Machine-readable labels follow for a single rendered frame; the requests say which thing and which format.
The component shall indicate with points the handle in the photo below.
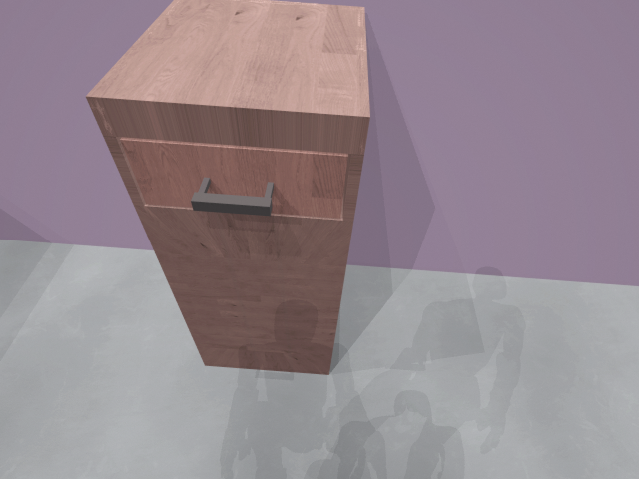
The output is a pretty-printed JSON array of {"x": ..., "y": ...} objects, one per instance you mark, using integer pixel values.
[{"x": 248, "y": 205}]

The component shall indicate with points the cabinet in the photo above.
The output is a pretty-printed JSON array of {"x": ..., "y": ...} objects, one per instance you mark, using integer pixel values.
[{"x": 256, "y": 292}]

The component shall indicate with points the drawer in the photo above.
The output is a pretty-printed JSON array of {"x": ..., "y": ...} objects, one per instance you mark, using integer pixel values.
[{"x": 306, "y": 183}]

